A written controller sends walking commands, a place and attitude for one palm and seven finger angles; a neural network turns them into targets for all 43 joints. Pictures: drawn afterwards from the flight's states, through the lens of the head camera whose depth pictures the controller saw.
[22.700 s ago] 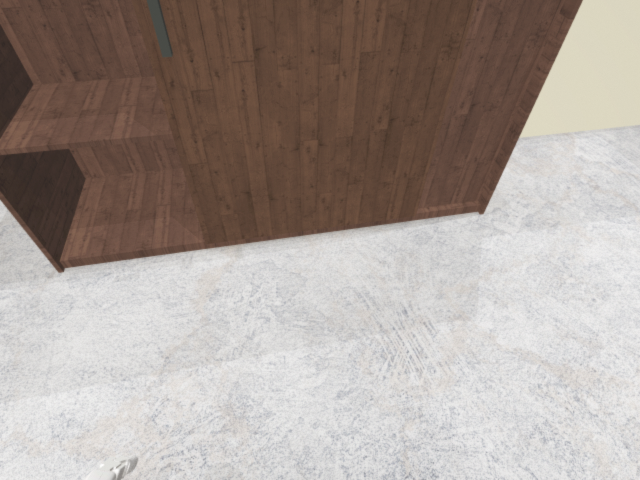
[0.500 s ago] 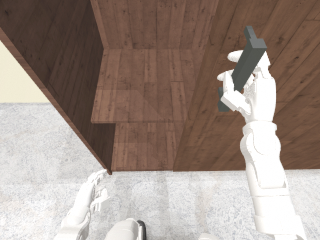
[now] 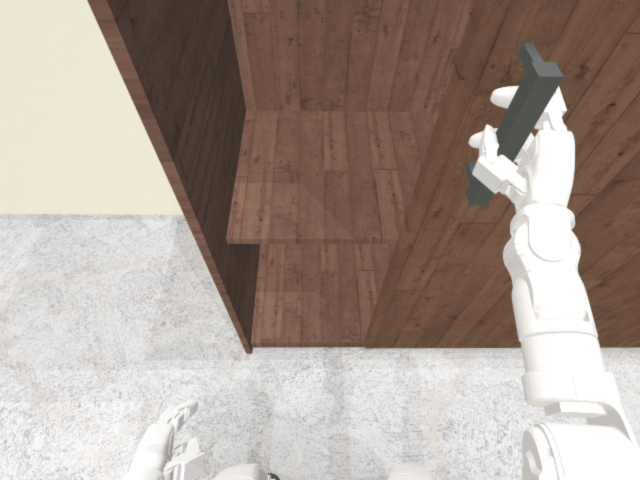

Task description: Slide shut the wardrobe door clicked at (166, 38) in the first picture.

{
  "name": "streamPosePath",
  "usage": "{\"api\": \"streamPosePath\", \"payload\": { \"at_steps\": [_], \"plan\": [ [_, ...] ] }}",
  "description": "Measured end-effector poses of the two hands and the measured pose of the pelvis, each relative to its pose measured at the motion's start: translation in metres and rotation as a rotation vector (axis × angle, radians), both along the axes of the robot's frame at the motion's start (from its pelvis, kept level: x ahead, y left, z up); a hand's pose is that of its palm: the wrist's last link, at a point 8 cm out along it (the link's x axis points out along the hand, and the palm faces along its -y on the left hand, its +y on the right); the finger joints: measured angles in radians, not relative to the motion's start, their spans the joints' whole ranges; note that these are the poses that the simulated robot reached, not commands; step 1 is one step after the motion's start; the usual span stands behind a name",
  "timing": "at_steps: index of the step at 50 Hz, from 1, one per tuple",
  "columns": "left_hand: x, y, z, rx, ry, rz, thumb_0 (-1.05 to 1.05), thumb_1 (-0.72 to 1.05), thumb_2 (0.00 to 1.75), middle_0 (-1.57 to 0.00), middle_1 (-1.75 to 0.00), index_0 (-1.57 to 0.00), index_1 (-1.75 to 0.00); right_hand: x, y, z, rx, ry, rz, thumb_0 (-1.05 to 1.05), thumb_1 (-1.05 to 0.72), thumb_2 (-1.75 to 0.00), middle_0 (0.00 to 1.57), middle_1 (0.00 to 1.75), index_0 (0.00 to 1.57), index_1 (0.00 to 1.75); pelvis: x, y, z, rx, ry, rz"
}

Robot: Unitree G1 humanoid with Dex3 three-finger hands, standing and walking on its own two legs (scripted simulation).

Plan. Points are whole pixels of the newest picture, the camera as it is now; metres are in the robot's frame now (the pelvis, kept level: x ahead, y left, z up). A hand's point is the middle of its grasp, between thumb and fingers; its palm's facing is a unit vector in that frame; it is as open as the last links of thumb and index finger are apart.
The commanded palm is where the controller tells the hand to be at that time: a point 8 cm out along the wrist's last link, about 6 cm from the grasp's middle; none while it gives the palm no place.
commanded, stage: step sideways, sliding the door along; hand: right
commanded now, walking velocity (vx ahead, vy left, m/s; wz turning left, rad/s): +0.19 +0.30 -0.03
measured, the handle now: (500, 132) +0.46 -0.22 +0.16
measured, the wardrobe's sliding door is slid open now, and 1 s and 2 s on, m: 0.35 0.11 0.00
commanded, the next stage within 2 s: stop walking and hold the door there in 1.48 s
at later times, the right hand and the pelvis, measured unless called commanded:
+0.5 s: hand (418, 156) +0.42 -0.11 +0.16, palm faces +0.43 +0.89 -0.12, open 6.6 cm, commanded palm +0.39 -0.09 +0.17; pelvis +0.02 +0.15 -0.01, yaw -4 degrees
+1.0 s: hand (255, 154) +0.42 +0.07 +0.17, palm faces +0.45 +0.89 -0.05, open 6.8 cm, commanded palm +0.39 +0.10 +0.16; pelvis +0.06 +0.31 +0.01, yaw -5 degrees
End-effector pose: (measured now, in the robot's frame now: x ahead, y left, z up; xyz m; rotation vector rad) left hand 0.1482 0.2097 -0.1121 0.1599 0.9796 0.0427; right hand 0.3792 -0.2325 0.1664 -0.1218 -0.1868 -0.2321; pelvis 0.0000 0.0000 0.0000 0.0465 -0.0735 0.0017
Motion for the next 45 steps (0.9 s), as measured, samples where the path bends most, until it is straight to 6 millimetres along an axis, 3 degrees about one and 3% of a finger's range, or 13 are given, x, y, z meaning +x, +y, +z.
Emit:
{"api": "streamPosePath", "payload": {
  "at_steps": [3,6,10,17,23,27,31,35,39,45],
  "plan": [
    [0.000,0.014,-0.002,-0.010,0.014,0.002,0.02,0.90,0.90,-0.20,-0.30,-0.20,-0.30,-0.001,0.006,0.001,0.020,0.020,-0.054,0.01,-0.75,-0.83,0.41,1.40,0.18,1.37,-0.005,0.017,0.003,0.010,-0.022,-0.035],
    [0.002,0.028,0.010,0.021,0.009,-0.008,0.02,0.90,0.90,-0.20,-0.30,-0.20,-0.30,-0.002,0.013,0.002,0.063,0.038,-0.086,0.02,-0.75,-0.84,0.38,1.40,0.20,1.36,-0.005,0.026,0.010,-0.031,0.000,-0.039],
    [0.014,0.046,0.015,0.052,-0.048,-0.011,0.02,0.90,0.90,-0.20,-0.30,-0.20,-0.30,-0.001,0.021,0.000,0.078,0.015,-0.080,0.03,-0.75,-0.84,0.36,1.40,0.20,1.37,-0.003,0.036,0.003,-0.036,0.008,-0.045],
    [0.033,0.067,0.022,0.011,-0.031,-0.096,0.01,0.90,0.90,-0.20,-0.30,-0.20,-0.30,-0.001,0.044,0.000,0.077,0.020,-0.095,0.02,-0.76,-0.84,0.34,1.40,0.18,1.35,0.003,0.082,0.013,-0.008,0.008,-0.042],
    [0.062,0.102,0.003,-0.057,-0.070,-0.149,0.01,0.90,0.90,-0.20,-0.30,-0.20,-0.30,-0.001,0.068,0.000,0.008,0.010,-0.165,0.00,-0.71,-0.85,0.40,1.40,0.19,1.34,0.018,0.137,-0.003,-0.010,-0.024,-0.038],
    [0.079,0.136,-0.007,-0.073,-0.074,-0.130,0.01,0.90,0.90,-0.20,-0.30,-0.20,-0.30,-0.001,0.091,0.001,-0.021,0.028,-0.232,-0.02,-0.69,-0.85,0.42,1.40,0.16,1.35,0.021,0.168,-0.004,-0.002,-0.059,-0.086],
    [0.084,0.173,0.008,-0.008,-0.076,-0.110,0.02,0.91,0.90,-0.20,-0.30,-0.20,-0.30,-0.001,0.116,0.001,0.042,0.033,-0.245,0.00,-0.71,-0.85,0.44,1.40,0.15,1.37,0.028,0.183,0.007,-0.056,-0.018,-0.098],
    [0.090,0.206,0.016,0.044,-0.105,-0.080,0.02,0.91,0.90,-0.20,-0.30,-0.20,-0.30,0.000,0.141,-0.001,0.076,-0.011,-0.214,0.01,-0.73,-0.84,0.43,1.40,0.14,1.37,0.037,0.200,0.001,-0.046,-0.012,-0.095],
    [0.096,0.229,0.022,0.028,-0.102,-0.107,0.02,0.91,0.90,-0.19,-0.30,-0.19,-0.30,0.000,0.170,-0.002,0.070,-0.016,-0.209,0.01,-0.75,-0.83,0.40,1.40,0.12,1.33,0.044,0.229,0.006,-0.026,-0.015,-0.089],
    [0.113,0.260,0.009,-0.049,-0.131,-0.148,0.02,0.90,0.90,-0.19,-0.30,-0.20,-0.30,0.002,0.216,-0.003,0.016,-0.041,-0.225,-0.01,-0.73,-0.84,0.41,1.40,0.09,1.32,0.056,0.282,-0.003,0.002,-0.039,-0.080]
  ]
}}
